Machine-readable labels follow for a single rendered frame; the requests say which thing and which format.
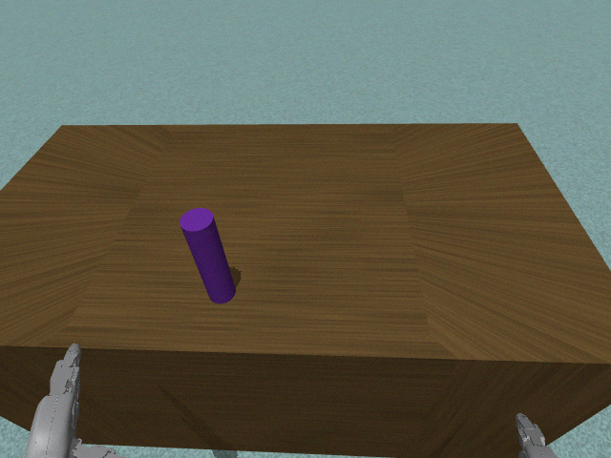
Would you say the right robot hand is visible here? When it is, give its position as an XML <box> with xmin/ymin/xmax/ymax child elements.
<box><xmin>516</xmin><ymin>413</ymin><xmax>558</xmax><ymax>458</ymax></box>

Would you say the left robot hand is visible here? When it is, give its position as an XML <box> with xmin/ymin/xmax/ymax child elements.
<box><xmin>25</xmin><ymin>343</ymin><xmax>127</xmax><ymax>458</ymax></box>

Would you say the can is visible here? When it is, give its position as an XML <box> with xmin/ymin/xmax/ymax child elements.
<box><xmin>179</xmin><ymin>208</ymin><xmax>236</xmax><ymax>303</ymax></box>

